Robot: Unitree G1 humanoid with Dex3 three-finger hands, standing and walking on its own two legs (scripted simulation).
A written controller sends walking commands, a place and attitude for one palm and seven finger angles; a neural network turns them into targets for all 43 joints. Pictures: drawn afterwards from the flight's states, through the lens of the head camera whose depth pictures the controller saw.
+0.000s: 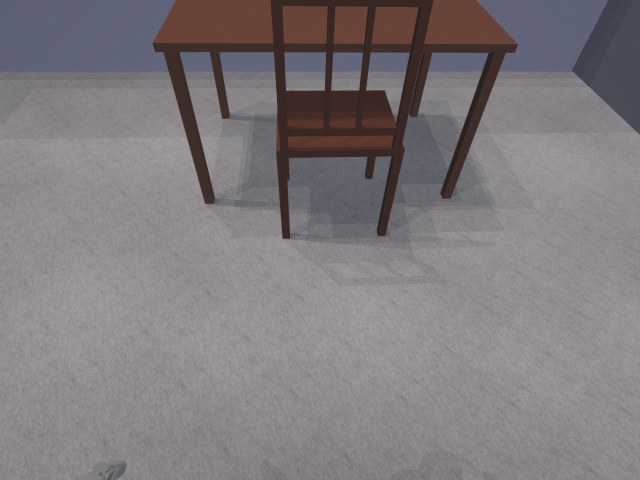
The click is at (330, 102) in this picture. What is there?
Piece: chair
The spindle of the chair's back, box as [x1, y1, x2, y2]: [324, 6, 334, 128]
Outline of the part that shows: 334,6 328,6 324,128 328,128 329,125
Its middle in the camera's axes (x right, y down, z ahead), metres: +0.02 -0.48 +1.13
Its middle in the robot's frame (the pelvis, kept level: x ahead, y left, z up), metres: +1.17 +0.04 -0.05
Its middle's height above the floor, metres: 0.72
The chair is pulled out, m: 0.00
